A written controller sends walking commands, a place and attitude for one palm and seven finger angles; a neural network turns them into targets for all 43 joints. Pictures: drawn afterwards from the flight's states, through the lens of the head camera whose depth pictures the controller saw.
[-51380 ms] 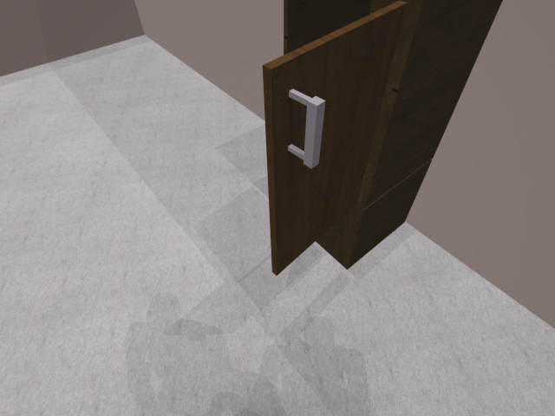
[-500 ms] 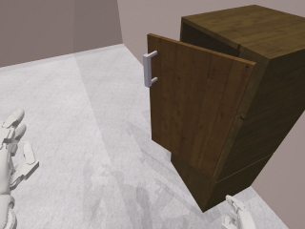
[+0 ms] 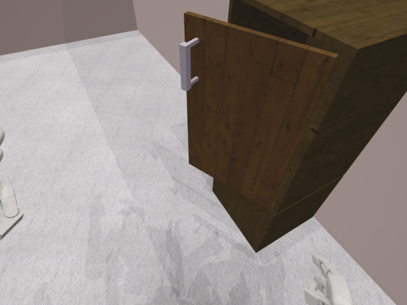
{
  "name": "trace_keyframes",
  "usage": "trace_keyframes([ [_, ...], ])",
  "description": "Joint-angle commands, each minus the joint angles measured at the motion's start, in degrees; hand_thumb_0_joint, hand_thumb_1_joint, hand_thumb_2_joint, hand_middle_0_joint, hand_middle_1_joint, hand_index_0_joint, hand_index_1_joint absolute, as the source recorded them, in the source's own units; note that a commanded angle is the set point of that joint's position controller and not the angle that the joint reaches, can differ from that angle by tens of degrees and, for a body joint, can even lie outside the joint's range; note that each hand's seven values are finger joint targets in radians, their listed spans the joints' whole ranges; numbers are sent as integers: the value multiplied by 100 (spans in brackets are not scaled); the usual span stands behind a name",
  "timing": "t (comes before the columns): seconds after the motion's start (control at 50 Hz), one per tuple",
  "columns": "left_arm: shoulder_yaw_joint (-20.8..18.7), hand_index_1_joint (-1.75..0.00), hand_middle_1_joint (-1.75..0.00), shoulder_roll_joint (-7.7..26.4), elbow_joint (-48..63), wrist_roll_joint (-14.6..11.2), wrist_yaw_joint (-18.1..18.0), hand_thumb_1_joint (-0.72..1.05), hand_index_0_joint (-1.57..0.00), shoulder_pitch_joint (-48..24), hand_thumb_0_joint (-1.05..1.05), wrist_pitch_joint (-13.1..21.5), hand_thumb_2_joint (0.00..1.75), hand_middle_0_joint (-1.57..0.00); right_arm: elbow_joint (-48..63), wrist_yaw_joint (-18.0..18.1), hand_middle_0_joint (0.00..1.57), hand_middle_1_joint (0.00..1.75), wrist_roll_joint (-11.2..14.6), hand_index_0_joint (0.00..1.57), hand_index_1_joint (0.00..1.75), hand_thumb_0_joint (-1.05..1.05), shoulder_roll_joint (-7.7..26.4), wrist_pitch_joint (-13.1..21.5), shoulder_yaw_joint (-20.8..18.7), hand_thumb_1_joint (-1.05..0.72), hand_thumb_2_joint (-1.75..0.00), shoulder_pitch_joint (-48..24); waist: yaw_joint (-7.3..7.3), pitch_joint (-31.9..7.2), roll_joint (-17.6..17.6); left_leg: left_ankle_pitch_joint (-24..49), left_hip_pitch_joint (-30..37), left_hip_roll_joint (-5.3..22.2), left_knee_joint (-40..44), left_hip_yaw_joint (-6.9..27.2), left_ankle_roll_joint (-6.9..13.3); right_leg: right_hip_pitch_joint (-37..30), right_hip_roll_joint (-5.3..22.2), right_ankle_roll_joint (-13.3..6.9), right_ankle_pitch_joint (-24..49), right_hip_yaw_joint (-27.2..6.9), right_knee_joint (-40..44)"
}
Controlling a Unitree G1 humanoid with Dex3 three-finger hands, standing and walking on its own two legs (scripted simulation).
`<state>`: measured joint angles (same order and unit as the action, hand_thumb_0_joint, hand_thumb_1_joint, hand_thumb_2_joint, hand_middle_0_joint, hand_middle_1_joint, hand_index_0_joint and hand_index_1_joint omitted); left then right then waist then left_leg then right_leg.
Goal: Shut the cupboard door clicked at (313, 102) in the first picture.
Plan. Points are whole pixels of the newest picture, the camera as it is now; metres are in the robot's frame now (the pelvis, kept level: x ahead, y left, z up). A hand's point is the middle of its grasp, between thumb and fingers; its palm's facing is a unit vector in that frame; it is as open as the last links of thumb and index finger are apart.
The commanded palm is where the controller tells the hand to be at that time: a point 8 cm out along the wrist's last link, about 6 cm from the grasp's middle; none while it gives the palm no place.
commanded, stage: step back with the hand held close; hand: left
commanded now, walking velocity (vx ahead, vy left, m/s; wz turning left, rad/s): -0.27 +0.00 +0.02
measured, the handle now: (190, 64) +0.67 +0.09 +0.14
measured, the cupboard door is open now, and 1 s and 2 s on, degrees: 25 25 25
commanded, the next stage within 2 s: stop stepping back and stand still in 0.76 s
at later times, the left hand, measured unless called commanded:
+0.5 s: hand out of the picture +0.12 +0.28 +0.18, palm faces +0.51 -0.74 -0.45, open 7.4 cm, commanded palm +0.05 +0.31 +0.18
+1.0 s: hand out of the picture +0.00 +0.29 +0.17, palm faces +0.57 -0.72 -0.40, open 7.4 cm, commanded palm -0.06 +0.30 +0.18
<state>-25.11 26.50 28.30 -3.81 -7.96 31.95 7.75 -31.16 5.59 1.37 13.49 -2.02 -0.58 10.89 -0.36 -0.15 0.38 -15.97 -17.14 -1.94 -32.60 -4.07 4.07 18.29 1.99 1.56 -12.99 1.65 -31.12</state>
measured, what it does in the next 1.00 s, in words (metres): walks backwards: right foot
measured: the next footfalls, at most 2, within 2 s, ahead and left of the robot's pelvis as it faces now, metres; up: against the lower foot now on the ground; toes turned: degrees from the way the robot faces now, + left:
right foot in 0.62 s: -0.12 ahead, -0.12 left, +0.00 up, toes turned +4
left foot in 1.02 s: -0.18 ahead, +0.12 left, +0.00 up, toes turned +3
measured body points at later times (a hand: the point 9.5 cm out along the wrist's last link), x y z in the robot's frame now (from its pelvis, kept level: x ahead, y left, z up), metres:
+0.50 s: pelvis -0.07 +0.00 -0.01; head -0.07 +0.03 +0.44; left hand +0.09 +0.32 +0.20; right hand +0.08 -0.24 -0.09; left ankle +0.02 +0.07 -0.73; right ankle -0.04 -0.14 -0.72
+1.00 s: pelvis -0.18 -0.01 +0.00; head -0.20 +0.01 +0.45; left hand -0.04 +0.32 +0.20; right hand +0.00 -0.26 -0.07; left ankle -0.21 +0.11 -0.72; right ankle -0.13 -0.15 -0.73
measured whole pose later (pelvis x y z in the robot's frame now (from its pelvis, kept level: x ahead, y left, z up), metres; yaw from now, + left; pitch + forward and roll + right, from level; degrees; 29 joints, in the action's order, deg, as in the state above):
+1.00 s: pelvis -0.18 -0.01 +0.00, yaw +4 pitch +2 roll -1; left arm -24.6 25.0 25.7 -1.6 -11.2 28.5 10.4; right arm -35.9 5.9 0.1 14.2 1.8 -0.4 14.7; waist -0.7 -6.5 -2.3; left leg -22.0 -20.0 1.4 -41.3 1.7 -0.2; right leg 20.9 0.6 1.1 -12.1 0.2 -30.5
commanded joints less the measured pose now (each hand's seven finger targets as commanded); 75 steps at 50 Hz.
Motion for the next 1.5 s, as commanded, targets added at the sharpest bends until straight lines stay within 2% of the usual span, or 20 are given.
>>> trace_keyframes([
  [0.0,-772,-30,-30,863,904,67,-135,90,-20,-180,0,424,90,-20,867,34,20,30,-70,20,30,0,823,342,-279,-90,-90,-437,-57,-575,672,631,-1418,1198,1277,1211,15,-1425,22,-120,963,-326,-504],
  [0.1,-791,-30,-30,877,834,231,-167,90,-20,-607,0,546,90,-20,855,31,20,30,-64,20,30,0,863,461,-263,-90,-90,-368,-6,-221,488,-1980,-2761,1175,1471,1283,195,-1821,52,-134,347,-524,-663],
  [0.26,-628,-30,-30,889,1314,274,-313,90,-20,-928,0,781,90,-20,710,-47,20,30,-147,20,30,0,651,661,-169,-90,-90,-229,101,-245,-312,-1531,-1250,511,-66,960,-129,370,851,-588,-1869,-1462,1000],
  [0.32,-716,-30,-30,920,1519,259,-373,90,-20,-752,0,882,90,-20,675,-17,20,30,-149,20,30,0,677,740,-141,-90,-90,-239,97,-500,310,-1542,-1318,704,583,1215,-48,-27,477,-408,-1356,-901,451],
  [0.38,-948,-30,-30,887,1414,299,-367,90,-20,-492,0,980,90,-20,690,22,20,30,-134,20,30,0,801,856,-198,-90,-90,-289,15,-598,1304,-2183,-2880,1435,1763,1890,258,-1708,-264,-121,-68,-281,-1192],
  [0.48,-957,-30,-30,797,1076,282,-184,90,-20,-388,0,1067,90,-20,589,-24,20,30,-190,20,30,0,793,974,-278,-90,-90,-287,-5,-291,1092,-2036,-3105,1771,1924,2055,353,-1810,-570,-96,-400,-347,-1536],
  [0.54,-683,-30,-30,640,979,141,-104,90,-20,-442,0,1083,90,-20,376,-88,20,30,-218,20,30,0,749,1059,-259,-90,-90,-247,29,-355,673,-163,-1674,1633,1531,1904,191,-958,-512,-143,-251,-408,-558],
  [0.64,-495,-30,-30,795,1636,43,-116,90,-20,-652,0,1046,90,-20,255,-140,20,30,-150,20,30,0,689,1110,-270,-90,-90,-424,-21,-1939,853,2962,802,1400,805,1216,-27,-548,-335,-39,913,-457,-23],
  [0.7,-975,-30,-30,1191,1763,-50,-101,90,-20,-35,0,924,90,-20,426,-148,20,30,-132,20,30,0,664,1034,-302,-90,-90,-575,-100,-2091,799,1444,278,1379,1030,1222,1,-807,-417,-38,29,-419,-173],
  [0.76,-1134,-30,-30,1294,1631,-78,-102,90,-20,67,0,819,90,-20,651,-135,20,30,-105,20,30,0,452,815,-238,-90,-90,-741,25,-834,-101,-1359,-923,579,227,667,-408,225,496,-629,-2086,-1700,1257],
  [0.78,-1093,-30,-30,1374,1496,-22,-171,90,-20,30,0,798,90,-20,528,-124,20,30,-94,20,30,0,399,761,-250,-90,-90,-646,25,-532,-716,-971,-297,67,-1504,326,-722,1636,1508,-1068,-3204,-2722,2320],
  [0.8,-1124,-30,-30,1444,1388,15,-263,90,-20,-130,0,718,90,-20,342,-143,20,30,-156,20,30,0,497,692,-361,-90,-90,-676,-75,-332,-918,-1162,-101,-20,-3203,737,-770,2569,2222,-1532,-3172,-3189,2739],
  [0.88,-568,-30,-30,873,371,199,-339,90,-20,-444,0,467,90,-20,366,-23,20,30,-191,20,30,0,292,520,-75,-90,-90,-485,126,25,-636,-849,-721,472,-2440,779,-585,1307,1225,-931,-481,-1312,1559],
  [0.98,-164,-30,-30,647,784,247,-457,90,-20,-970,0,494,90,-20,334,119,20,30,-94,20,30,0,639,797,-169,-90,-90,-102,110,-390,366,-217,159,502,1192,504,-258,-32,403,-358,-219,-814,550],
  [1.02,-352,-30,-30,857,1420,236,-441,90,-20,-862,0,553,90,-20,539,128,20,30,-20,20,30,0,752,915,-210,-90,-90,-172,-26,-918,613,666,189,1125,1160,1166,-32,-540,-83,-69,235,-436,132],
  [1.04,-521,-30,-30,940,1356,190,-419,90,-20,-594,0,564,90,-20,521,112,20,30,-14,20,30,0,645,964,-184,-90,-90,-146,45,-1073,342,889,80,1090,1095,1056,-71,-777,-142,-44,555,-258,43],
  [1.08,-536,-30,-30,903,1876,192,-361,90,-20,-944,0,606,90,-20,447,82,20,30,-95,20,30,0,550,1036,-110,-90,-90,-257,88,-714,826,490,-410,1117,1621,1181,-161,-911,-225,39,205,-33,-203],
  [1.22,-314,-30,-30,480,883,351,-358,90,-20,-978,0,653,90,-20,190,-101,20,30,-171,20,30,0,522,1205,-85,-90,-90,-204,133,265,1283,-2226,-1278,1200,1844,1155,-63,-1025,-301,-172,-480,-6,130],
  [1.38,-336,-30,-30,615,181,249,-249,90,-20,-623,0,542,90,-20,245,-208,20,30,-98,20,30,0,422,876,-92,-90,-90,-173,121,140,-899,-616,-377,289,-133,407,-336,158,785,-559,-1624,-1666,1875],
  [1.48,-673,-30,-30,923,921,247,-308,90,-20,-559,0,668,90,-20,331,-115,20,30,-87,20,30,0,432,866,-115,-90,-90,-268,89,-549,-509,-33,101,291,547,476,-273,-444,582,-431,-612,-1049,1250],
])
